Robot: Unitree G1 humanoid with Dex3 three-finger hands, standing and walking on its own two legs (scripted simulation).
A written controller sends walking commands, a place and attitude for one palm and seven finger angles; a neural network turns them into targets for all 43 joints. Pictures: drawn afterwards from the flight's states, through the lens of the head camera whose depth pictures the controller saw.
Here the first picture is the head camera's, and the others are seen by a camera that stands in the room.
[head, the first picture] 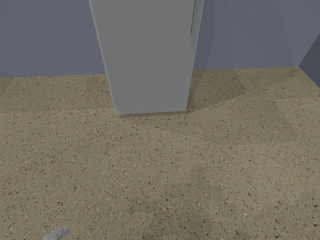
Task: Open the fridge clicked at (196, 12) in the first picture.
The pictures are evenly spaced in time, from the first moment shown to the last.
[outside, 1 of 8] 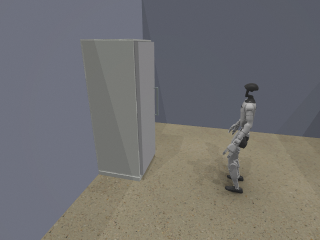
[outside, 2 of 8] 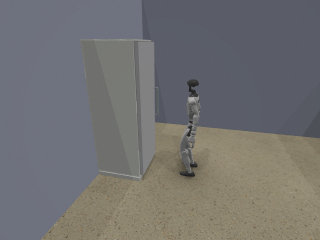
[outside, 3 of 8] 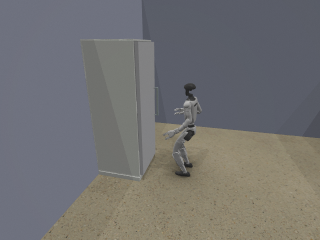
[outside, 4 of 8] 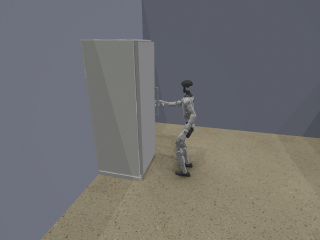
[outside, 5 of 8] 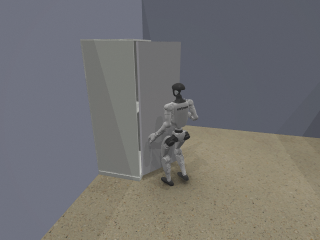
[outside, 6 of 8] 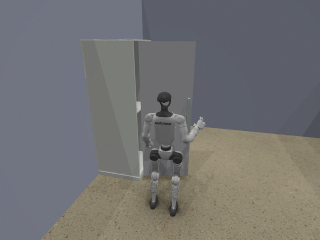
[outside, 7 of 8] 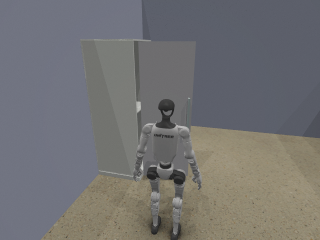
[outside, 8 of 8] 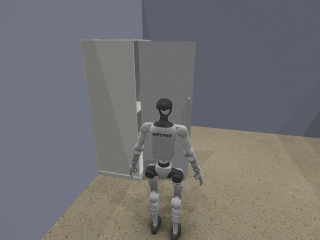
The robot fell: no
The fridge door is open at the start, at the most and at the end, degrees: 0 82 77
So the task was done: yes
